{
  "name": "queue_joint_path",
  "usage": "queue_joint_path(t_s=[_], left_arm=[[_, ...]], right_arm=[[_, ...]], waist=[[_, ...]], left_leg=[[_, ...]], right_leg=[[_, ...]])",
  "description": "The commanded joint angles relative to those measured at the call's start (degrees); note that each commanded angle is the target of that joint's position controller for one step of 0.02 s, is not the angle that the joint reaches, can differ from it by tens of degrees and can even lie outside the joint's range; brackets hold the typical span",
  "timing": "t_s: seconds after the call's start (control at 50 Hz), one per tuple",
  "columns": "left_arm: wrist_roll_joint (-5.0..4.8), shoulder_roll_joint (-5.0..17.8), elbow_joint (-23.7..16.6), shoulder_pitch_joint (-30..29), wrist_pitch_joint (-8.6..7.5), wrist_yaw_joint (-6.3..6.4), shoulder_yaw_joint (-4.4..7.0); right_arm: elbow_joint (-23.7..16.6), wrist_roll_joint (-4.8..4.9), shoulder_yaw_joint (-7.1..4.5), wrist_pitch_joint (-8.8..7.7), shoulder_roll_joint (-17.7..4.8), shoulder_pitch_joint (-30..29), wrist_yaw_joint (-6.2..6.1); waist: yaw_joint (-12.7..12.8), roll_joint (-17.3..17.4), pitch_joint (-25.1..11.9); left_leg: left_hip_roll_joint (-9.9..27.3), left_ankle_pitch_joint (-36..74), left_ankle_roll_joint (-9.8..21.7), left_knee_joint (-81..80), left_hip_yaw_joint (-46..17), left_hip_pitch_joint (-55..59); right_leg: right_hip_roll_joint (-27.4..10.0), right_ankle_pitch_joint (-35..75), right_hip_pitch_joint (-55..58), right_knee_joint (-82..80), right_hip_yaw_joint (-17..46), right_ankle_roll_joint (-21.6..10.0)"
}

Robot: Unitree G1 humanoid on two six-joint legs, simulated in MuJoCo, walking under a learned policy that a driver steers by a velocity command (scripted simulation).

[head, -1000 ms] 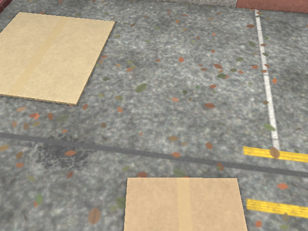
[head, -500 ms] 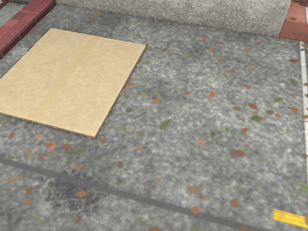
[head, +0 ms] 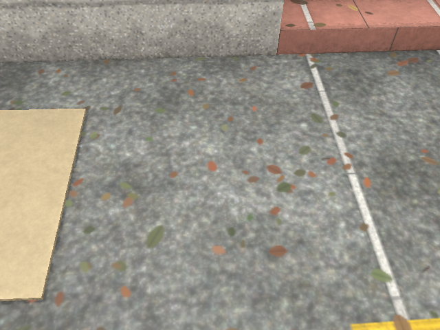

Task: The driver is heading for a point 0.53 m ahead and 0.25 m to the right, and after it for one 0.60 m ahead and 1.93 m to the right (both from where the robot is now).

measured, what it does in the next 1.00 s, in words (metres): walks ahead, turning right: right foot, then left foot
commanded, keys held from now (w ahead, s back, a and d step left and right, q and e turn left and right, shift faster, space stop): w+e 1.00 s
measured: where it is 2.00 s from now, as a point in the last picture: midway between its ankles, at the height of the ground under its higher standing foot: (362, 210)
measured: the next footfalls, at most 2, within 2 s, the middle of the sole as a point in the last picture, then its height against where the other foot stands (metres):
right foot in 0.18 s outside the picture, level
left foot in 0.64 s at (209, 309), level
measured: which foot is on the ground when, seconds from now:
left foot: down 0.00-0.20, up 0.22-0.62, down 0.64-1.00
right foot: up 0.00-0.16, down 0.18-0.64, up 0.66-1.00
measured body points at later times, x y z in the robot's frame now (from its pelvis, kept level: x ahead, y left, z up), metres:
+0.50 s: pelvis +0.28 -0.05 +0.00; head +0.31 -0.07 +0.45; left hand +0.39 +0.21 -0.12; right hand +0.43 -0.35 -0.08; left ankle +0.49 +0.09 -0.70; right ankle +0.23 -0.12 -0.74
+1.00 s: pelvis +0.54 -0.09 -0.02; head +0.57 -0.10 +0.43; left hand +0.84 +0.02 -0.12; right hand +0.39 -0.32 -0.15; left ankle +0.54 +0.04 -0.76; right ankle +0.57 -0.32 -0.70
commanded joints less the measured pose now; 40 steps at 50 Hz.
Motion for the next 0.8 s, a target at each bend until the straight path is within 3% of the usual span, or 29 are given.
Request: queue_joint_path(t_s=[0.02, 0.06, 0.12, 0.16, 0.18, 0.2, 0.22, 0.24, 0.26, 0.28, 0.3, 0.32, 0.34, 0.38, 0.42, 0.48, 0.54, 0.58, 0.62, 0.64, 0.66, 0.68, 0.7, 0.72, 0.74, 0.76, 0.8], left_arm=[[0.17, 0.8, -5.0, -6.5, -0.54, -1.41, -0.51], [-0.03, 1.2, -6.3, -8.4, -0.48, -2.14, -0.57], [-0.22, 3.4, -7.4, -6.7, -0.32, -2.66, 0.33], [-0.39, 7.0, -5.9, 2.5, 0.11, -2.37, 2.07], [-0.26, 9.9, -3.1, 12.1, 0.21, -1.67, 3.72], [0.65, 15.8, -2.1, 18.6, 0.3, -0.74, 5.39], [0.64, 14.8, -3.2, 17.5, -0.11, -0.82, 4.45], [0.96, 11.3, -4.1, 15.7, -0.68, -0.87, 3.03], [0.8, 9.6, -4.7, 12.3, -1.39, -0.98, 2.56], [0.36, 8.3, -5.1, 9.3, -1.8, -1.0, 2.2], [0.45, 6.7, -5.4, 7.4, -2.09, -0.65, 1.67], [0.6, 6.1, -5.9, 6.5, -2.17, -0.18, 1.37], [0.58, 6.7, -6.1, 6.5, -2.26, 0.26, 1.38], [0.68, 8.1, -5.9, 8.2, -2.44, 1.3, 1.72], [0.51, 9.4, -5.7, 9.4, -2.2, 2.19, 2.13], [0.41, 9.5, -5.3, 10.8, -1.89, 2.31, 2.34], [0.01, 8.0, -4.4, 13.2, -1.85, 2.41, 2.04], [0.48, 7.9, -4.6, 13.7, -1.61, 2.8, 2.03], [0.91, 6.5, -5.1, 13.6, -1.31, 3.02, 1.64], [0.98, 3.4, -5.5, 13.2, -1.46, 2.75, 0.63], [1.86, -1.1, -5.4, 17.9, -1.59, 2.4, -0.58], [-1.36, 1.5, -7.5, 25.9, -2.35, 2.09, -0.35], [-2.37, 6.8, -6.8, 20.9, -2.04, 2.56, 0.6], [-1.55, 9.2, -8.1, 14.2, -1.64, 2.67, 1.19], [-0.54, 8.6, -8.2, 12.4, -0.99, 2.89, 1.39], [0.11, 8.1, -8.9, 12.0, -0.75, 2.79, 1.49], [-0.05, 6.4, -9.3, 12.2, -0.12, 2.2, 1.43]], right_arm=[[-3.4, 0.54, -1.83, -0.75, -9.8, -2.2, -0.63], [-3.2, 1.03, -2.15, -0.13, -10.3, -1.4, -0.56], [-3.7, 1.68, -2.9, 0.92, -12.3, -2.4, -0.66], [-4.6, 2.02, -3.39, 1.86, -13.8, -3.7, -0.53], [-5.4, 2.28, -3.35, 2.04, -13.8, -5.2, -0.47], [-8.3, 0.89, -1.7, 1.27, -8.3, -2.1, 0.32], [-10.2, 1.55, -0.26, -1.48, -6.2, -3.4, 1.27], [-12.4, 3.66, -1.35, -3.25, -10.6, -10.1, 1.99], [-12.6, 3.84, -1.27, -3.84, -10.4, -11.9, 1.96], [-12.1, 2.53, -1.44, -3.76, -9.8, -12.0, 1.47], [-11.9, 1.67, -1.82, -3.11, -9.9, -11.5, 1.13], [-12.0, 1.54, -1.88, -2.34, -9.4, -11.0, 1.11], [-12.3, 1.25, -1.83, -1.76, -8.9, -11.2, 1.13], [-13.5, 0.32, -1.45, -1.19, -8.0, -14.5, 1.11], [-15.1, 0.03, -0.6, -1.2, -6.7, -19.5, 1.33], [-16.1, 0.57, -0.05, -1.43, -6.7, -23.1, 2.21], [-16.9, 1.36, -0.36, -1.62, -8.8, -24.1, 2.95], [-16.8, 1.58, -0.59, -2.04, -10.0, -23.1, 3.26], [-14.5, 1.35, -1.25, -2.44, -10.4, -16.3, 3.22], [-12.3, 0.67, -2.02, -2.72, -11.7, -8.3, 3.13], [-10.8, 0.31, -2.53, -2.51, -14.0, -1.2, 3.19], [-10.2, 0.29, -3.13, -1.89, -18.6, 0.1, 3.55], [-11.7, 0.88, -2.49, -1.64, -13.7, -3.3, 3.56], [-12.4, 0.81, -1.5, -1.39, -10.5, -6.5, 3.28], [-12.9, 0.05, -0.74, -1.18, -9.0, -9.4, 3.16], [-12.5, -0.41, -0.57, -1.12, -8.5, -10.9, 2.93], [-11.5, -0.11, -0.41, -1.39, -7.5, -10.5, 2.38]], waist=[[0.7, 4.1, 4.0], [0.5, 4.2, 4.5], [3.1, 6.5, 2.0], [8.3, 7.7, -2.6], [13.2, 5.8, -6.7], [11.9, -6.3, -11.8], [9.4, -9.5, -18.4], [10.7, -5.6, -14.3], [8.6, -1.3, -9.5], [6.2, 2.8, -6.4], [4.4, 2.8, -5.1], [3.1, 2.6, -4.6], [2.6, 2.1, -4.0], [3.2, 1.3, -3.0], [4.7, -0.1, -1.4], [6.7, -2.2, -1.2], [7.0, -2.9, -1.0], [6.0, -3.4, -0.7], [2.5, -3.4, -2.1], [-1.2, -0.1, -5.9], [-0.9, 11.2, -11.3], [3.9, 24.5, -13.8], [1.4, 14.7, -8.1], [0.3, 10.1, -2.6], [1.4, 7.1, -0.8], [2.8, 8.8, 0.1], [3.6, 10.3, 0.0]], left_leg=[[15.9, 20.3, 5.2, -5.4, -3.6, -1.0], [17.2, 25.0, 5.2, -2.9, -2.4, 3.6], [17.4, 46.3, 4.0, 5.5, 0.0, 8.3], [16.5, 57.6, 3.2, 19.8, 0.5, 7.8], [13.9, 52.2, 1.5, 33.7, 1.4, 0.9], [6.8, 17.3, -2.6, 57.1, 0.5, -28.2], [-1.6, -16.8, -1.9, 67.1, -12.0, -39.9], [1.7, -13.5, 0.0, 66.3, -16.7, -44.7], [4.3, -9.0, 0.9, 61.8, -17.3, -43.7], [6.0, -7.3, 0.3, 57.0, -17.2, -41.1], [7.6, -5.9, -0.6, 53.0, -17.2, -37.3], [8.0, -4.6, -1.4, 49.9, -17.1, -34.4], [7.8, -3.9, -2.4, 46.7, -16.4, -33.1], [7.2, 1.2, -3.8, 39.9, -16.1, -32.5], [5.8, 9.6, -4.5, 29.4, -15.9, -31.2], [2.8, 21.3, -4.4, 19.1, -15.2, -24.6], [3.4, 21.2, -3.4, 16.1, -18.2, -23.7], [3.9, 16.7, -2.2, 15.3, -18.9, -23.1], [3.4, 12.1, -0.8, 13.6, -17.1, -15.4], [6.8, 10.8, 0.8, 14.6, -19.8, -5.0], [16.4, 13.3, 2.8, 17.0, -29.9, 7.7], [27.5, -6.3, 11.7, 6.7, -58.2, 14.7], [25.8, -21.2, 11.2, 2.2, -57.8, 10.5], [23.2, -19.2, 9.0, 1.3, -49.0, 4.1], [20.4, -11.7, 7.9, 0.8, -42.0, -1.7], [18.9, -5.3, 8.0, 0.7, -37.6, -5.6], [15.6, 3.4, 6.7, -1.1, -28.1, -8.2]], right_leg=[[0.6, 4.1, 1.0, -6.9, -2.7, -0.6], [1.2, 0.8, 0.4, -9.6, -3.8, -1.7], [4.9, -4.6, 6.8, -12.6, -7.4, -4.2], [8.8, -9.7, 18.4, -14.0, -9.6, -6.8], [10.4, -6.0, 32.7, -19.1, -8.6, -8.9], [-2.4, -12.5, 58.1, -18.1, 15.1, -18.2], [-9.6, -22.6, 64.6, -28.4, 39.4, -22.8], [-9.4, -18.7, 61.4, -32.5, 36.1, -19.1], [-7.7, -12.6, 54.0, -32.3, 29.7, -16.9], [-5.5, -7.1, 46.9, -32.0, 24.4, -15.2], [-3.5, -4.4, 41.2, -32.6, 20.5, -13.9], [-2.1, -4.6, 37.2, -33.7, 18.8, -13.6], [-1.8, -4.0, 34.4, -34.5, 18.2, -13.6], [-1.2, -2.5, 30.3, -34.8, 16.6, -13.5], [0.6, -5.5, 26.9, -34.6, 14.2, -12.3], [2.1, -10.3, 22.4, -32.6, 13.2, -9.9], [0.2, -17.1, 24.6, -27.1, 17.4, -8.7], [-0.9, -19.2, 27.1, -23.0, 20.0, -7.9], [1.0, -18.7, 26.4, -15.8, 19.6, -6.0], [4.8, -20.8, 21.5, -3.0, 16.2, -4.1], [10.5, -38.9, 10.1, 19.2, 9.5, -1.6], [10.9, -37.5, -4.7, 28.5, 8.4, -0.4], [6.7, -30.3, -9.1, 32.4, 9.2, 0.5], [5.1, -24.6, -9.5, 31.5, 7.9, 0.5], [3.2, -20.7, -6.5, 29.9, 7.8, 0.9], [1.6, -18.0, -4.5, 27.0, 8.6, 1.3], [-0.1, -15.9, -1.2, 22.4, 7.2, 1.6]])
Velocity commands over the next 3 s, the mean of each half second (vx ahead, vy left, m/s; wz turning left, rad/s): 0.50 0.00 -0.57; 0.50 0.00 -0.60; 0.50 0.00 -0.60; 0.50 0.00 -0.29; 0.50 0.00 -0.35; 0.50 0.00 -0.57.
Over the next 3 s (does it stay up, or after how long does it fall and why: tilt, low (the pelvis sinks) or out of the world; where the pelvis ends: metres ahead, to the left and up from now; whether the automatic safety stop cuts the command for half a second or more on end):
stays up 1.06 -1.02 -0.03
